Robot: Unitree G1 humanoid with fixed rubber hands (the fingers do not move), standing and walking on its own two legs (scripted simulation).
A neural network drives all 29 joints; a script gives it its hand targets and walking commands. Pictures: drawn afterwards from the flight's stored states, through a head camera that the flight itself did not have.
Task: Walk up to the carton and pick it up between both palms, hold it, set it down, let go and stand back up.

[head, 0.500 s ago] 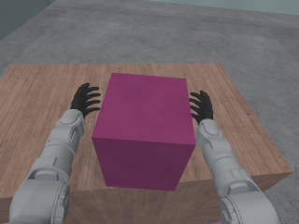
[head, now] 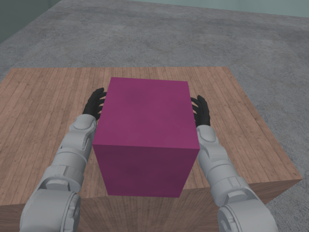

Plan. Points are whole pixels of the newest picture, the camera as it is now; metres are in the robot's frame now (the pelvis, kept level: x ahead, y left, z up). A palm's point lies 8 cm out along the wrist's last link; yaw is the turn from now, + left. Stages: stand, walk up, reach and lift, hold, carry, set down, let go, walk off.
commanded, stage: reach and lift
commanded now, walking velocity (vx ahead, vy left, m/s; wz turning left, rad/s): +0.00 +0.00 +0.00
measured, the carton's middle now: (146, 140) +0.36 +0.02 +0.06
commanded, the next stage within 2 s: none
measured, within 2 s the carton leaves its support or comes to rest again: leaves its support in 1.06 s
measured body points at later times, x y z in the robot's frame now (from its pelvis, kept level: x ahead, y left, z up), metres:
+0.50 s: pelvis +0.00 +0.00 +0.00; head -0.01 +0.03 +0.45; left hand +0.41 +0.17 +0.10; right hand +0.39 -0.12 +0.10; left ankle +0.00 +0.10 -0.74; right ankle +0.01 -0.15 -0.74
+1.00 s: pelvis +0.00 +0.00 +0.00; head -0.01 +0.03 +0.45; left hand +0.41 +0.17 +0.10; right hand +0.39 -0.13 +0.10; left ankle +0.00 +0.10 -0.74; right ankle +0.01 -0.15 -0.74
